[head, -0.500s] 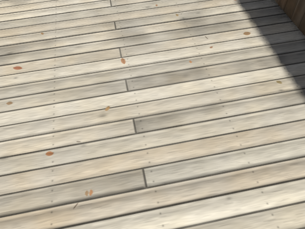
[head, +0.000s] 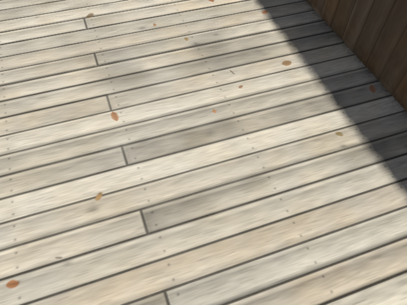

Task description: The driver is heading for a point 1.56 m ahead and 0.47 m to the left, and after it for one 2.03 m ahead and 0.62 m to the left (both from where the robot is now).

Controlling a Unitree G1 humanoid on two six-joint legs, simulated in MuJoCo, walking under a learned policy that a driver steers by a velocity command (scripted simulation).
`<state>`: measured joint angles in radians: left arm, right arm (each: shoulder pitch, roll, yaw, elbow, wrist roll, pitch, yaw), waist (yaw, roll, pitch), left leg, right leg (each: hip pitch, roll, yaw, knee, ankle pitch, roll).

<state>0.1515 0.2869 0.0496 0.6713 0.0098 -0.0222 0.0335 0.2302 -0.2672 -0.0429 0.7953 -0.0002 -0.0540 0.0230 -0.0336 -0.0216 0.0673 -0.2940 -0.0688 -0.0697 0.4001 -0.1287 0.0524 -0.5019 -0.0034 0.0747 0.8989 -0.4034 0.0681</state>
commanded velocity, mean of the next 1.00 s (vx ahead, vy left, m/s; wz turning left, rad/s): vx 0.07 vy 0.00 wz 0.47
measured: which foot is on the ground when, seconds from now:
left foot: down 0.00-0.20, up 0.22-0.60, down 0.62-1.00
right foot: up 0.00-0.18, down 0.20-0.62, up 0.64-1.00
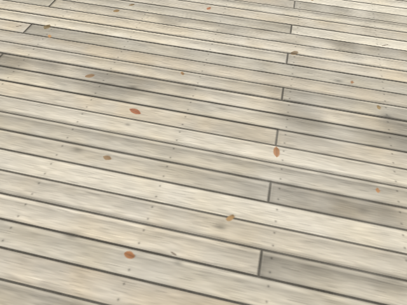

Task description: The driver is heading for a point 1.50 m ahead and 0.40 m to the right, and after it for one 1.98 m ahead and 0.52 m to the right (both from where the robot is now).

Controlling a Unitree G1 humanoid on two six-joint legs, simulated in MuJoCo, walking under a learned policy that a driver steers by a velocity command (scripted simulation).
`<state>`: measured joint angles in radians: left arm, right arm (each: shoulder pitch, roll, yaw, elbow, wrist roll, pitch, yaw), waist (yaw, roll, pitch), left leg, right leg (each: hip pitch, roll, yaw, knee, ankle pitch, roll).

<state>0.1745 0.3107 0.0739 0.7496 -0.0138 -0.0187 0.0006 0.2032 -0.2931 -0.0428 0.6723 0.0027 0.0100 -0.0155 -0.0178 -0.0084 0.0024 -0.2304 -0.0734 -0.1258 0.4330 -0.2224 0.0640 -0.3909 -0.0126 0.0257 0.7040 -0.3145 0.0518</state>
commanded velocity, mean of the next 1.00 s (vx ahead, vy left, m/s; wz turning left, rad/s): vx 0.44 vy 0.00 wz -0.41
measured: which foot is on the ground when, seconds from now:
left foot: down 0.00-0.14, up 0.16-0.54, down 0.56-1.00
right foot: up 0.00-0.12, down 0.14-0.56, up 0.58-1.00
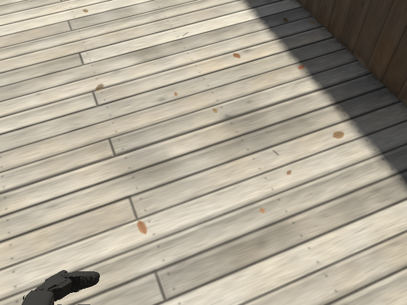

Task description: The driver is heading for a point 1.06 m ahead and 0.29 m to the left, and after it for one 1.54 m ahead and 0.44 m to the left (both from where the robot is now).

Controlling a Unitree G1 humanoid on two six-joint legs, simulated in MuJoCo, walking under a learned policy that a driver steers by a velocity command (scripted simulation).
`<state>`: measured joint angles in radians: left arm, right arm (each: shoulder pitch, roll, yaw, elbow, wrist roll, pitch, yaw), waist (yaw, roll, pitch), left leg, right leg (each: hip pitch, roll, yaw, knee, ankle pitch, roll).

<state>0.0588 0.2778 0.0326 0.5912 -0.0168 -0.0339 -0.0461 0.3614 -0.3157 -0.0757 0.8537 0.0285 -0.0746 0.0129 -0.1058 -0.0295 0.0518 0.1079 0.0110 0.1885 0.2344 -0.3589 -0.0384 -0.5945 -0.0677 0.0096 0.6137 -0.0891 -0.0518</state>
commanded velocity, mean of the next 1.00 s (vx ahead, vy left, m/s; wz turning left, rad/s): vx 0.50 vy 0.00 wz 0.41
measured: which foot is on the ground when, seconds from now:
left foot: down 0.00-0.06, up 0.08-0.56, down 0.58-1.00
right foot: up 0.00-0.02, down 0.04-0.58, up 0.60-1.00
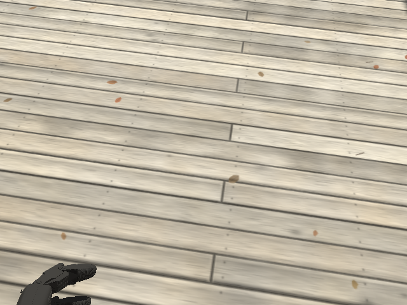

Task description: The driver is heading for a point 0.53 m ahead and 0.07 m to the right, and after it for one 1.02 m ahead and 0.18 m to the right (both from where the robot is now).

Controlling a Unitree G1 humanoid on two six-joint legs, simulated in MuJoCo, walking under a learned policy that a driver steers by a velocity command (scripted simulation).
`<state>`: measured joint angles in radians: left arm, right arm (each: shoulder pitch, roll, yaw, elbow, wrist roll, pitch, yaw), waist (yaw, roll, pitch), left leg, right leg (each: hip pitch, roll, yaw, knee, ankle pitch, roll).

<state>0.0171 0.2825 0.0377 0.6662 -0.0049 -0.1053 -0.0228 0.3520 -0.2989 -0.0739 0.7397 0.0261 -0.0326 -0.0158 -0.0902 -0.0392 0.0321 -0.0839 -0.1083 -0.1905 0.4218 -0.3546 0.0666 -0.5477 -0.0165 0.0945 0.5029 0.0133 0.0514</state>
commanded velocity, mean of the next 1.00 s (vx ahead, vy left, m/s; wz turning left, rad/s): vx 0.50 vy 0.00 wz -0.08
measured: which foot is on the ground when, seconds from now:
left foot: down 0.00-0.06, up 0.08-0.52, down 0.54-1.00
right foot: up 0.00-0.04, down 0.06-0.56, up 0.58-1.00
